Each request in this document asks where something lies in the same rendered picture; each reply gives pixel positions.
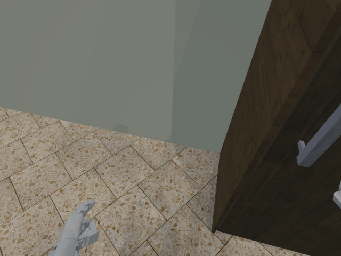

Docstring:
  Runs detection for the robot left forearm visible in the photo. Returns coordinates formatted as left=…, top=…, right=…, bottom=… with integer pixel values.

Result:
left=48, top=239, right=79, bottom=256

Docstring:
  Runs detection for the wardrobe door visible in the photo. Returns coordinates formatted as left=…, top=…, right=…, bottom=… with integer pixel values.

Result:
left=217, top=26, right=341, bottom=256

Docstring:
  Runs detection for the handle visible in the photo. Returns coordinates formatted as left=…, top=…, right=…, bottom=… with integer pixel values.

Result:
left=296, top=104, right=341, bottom=167

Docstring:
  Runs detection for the left robot hand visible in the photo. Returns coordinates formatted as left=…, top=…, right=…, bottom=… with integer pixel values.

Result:
left=59, top=199, right=100, bottom=249

